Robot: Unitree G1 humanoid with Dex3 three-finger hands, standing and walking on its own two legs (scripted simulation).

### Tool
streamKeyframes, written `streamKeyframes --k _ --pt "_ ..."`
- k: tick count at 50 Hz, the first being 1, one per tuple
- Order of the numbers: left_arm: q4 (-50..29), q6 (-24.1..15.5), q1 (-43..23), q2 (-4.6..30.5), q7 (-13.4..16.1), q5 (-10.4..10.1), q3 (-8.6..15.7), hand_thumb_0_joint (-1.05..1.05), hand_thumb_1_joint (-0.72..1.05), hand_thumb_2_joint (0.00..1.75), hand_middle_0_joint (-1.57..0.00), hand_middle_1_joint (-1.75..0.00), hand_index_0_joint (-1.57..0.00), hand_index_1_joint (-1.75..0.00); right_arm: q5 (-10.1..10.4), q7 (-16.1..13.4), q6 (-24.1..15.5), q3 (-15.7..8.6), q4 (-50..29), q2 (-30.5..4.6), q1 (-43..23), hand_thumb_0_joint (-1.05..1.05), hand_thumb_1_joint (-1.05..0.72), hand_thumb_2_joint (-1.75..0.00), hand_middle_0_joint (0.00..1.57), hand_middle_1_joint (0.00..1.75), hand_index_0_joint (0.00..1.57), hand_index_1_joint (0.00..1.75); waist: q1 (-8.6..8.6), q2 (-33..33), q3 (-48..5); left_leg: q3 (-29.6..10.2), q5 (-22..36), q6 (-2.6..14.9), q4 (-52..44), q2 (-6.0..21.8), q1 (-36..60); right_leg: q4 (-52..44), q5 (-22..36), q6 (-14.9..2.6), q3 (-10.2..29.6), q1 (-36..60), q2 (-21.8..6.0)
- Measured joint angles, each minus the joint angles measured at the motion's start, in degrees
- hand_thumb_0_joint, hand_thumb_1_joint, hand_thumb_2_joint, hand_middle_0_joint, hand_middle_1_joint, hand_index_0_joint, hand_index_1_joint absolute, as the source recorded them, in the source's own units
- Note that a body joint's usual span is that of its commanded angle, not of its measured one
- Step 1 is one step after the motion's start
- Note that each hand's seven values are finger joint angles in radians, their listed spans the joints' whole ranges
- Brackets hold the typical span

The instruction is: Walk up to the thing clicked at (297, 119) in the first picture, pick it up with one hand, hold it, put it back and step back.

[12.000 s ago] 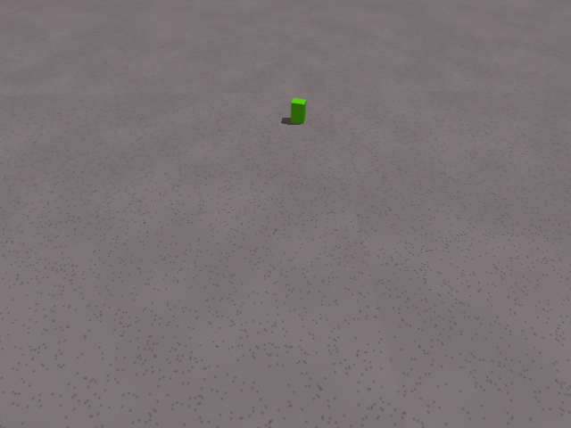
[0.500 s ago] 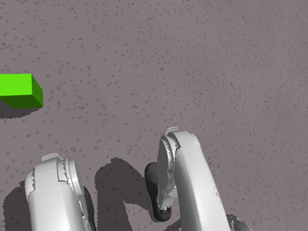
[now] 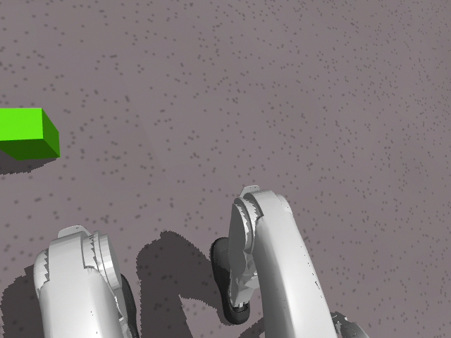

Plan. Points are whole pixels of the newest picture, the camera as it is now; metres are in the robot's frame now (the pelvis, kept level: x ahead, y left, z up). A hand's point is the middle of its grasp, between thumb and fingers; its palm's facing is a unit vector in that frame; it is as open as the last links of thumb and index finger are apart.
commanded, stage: rise first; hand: left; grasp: from the side
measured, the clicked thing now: (28, 135) +0.51 +0.28 -0.27
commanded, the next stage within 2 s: none
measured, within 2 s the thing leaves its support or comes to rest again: neither
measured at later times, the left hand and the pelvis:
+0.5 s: hand out of the picture +0.49 +0.33 -0.14, palm faces -0.47 -0.02 -0.88, open 13.9 cm; pelvis +0.00 +0.00 +0.00, yaw +0 degrees
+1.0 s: hand out of the picture +0.49 +0.33 -0.14, palm faces -0.46 -0.02 -0.89, open 14.1 cm; pelvis +0.00 +0.00 +0.00, yaw +0 degrees
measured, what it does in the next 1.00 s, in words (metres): stands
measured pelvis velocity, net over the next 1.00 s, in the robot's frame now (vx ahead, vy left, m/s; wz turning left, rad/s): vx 0.00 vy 0.00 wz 0.00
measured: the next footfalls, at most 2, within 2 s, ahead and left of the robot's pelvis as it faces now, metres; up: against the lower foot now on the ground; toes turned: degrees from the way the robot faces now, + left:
none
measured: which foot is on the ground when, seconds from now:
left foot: down 0.00-1.00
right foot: down 0.00-1.00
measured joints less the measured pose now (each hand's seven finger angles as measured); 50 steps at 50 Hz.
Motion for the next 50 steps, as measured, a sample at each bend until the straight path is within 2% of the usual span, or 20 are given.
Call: streamKeyframes --k 11,25,50 --pt "-0.87 0.08 0.46 0.38 -1.17 -0.62 -0.05 0.00 -0.43 0.91 -0.13 -1.00 -0.16 -0.98 0.12 0.15 0.12 0.24 -0.38 -0.07 0.21 0.00 -0.92 -0.91 0.20 0.30 0.20 0.30 0.06 -0.03 0.36 -0.05 -0.03 0.11 -0.25 0.05 0.48 -0.42 0.09 0.16 -0.05 0.55 0.13" --pt "0.25 -0.14 -0.60 0.69 -1.33 -0.16 -0.96 0.00 -0.49 0.96 -0.09 -1.03 -0.11 -1.02 0.16 -0.05 0.23 0.63 -0.44 -0.15 0.32 0.00 -0.92 -0.91 0.20 0.30 0.20 0.30 -0.30 -0.07 -0.14 0.00 0.50 0.22 -0.33 -0.14 0.26 -0.55 0.47 0.11 -0.03 0.51 0.07" --pt "-1.39 -0.12 -0.48 1.00 -1.74 -0.63 -0.21 0.00 -0.53 1.00 -0.08 -1.03 -0.09 -1.02 0.14 -0.07 0.32 0.71 -0.82 -0.21 0.48 0.00 -0.92 -0.91 0.20 0.30 0.20 0.30 -0.30 0.20 0.36 -0.21 0.44 -0.09 -0.35 -0.29 0.08 -0.48 0.40 0.08 -0.13 0.21 0.12"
